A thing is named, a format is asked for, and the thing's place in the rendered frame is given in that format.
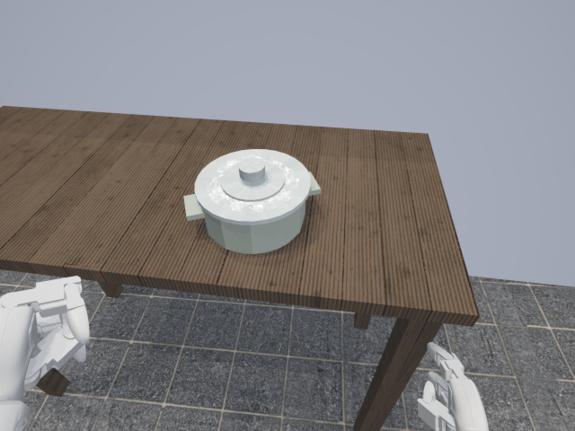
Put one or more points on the lid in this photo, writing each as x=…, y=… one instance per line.
x=224, y=195

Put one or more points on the left robot forearm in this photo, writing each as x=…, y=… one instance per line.
x=14, y=415

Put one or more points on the pot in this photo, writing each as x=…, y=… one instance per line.
x=251, y=239

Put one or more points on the right robot hand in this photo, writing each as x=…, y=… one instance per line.
x=461, y=405

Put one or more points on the table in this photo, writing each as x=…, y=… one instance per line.
x=100, y=195

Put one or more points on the knob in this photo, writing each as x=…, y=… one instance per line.
x=251, y=169

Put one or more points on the left robot hand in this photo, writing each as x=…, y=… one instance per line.
x=54, y=309

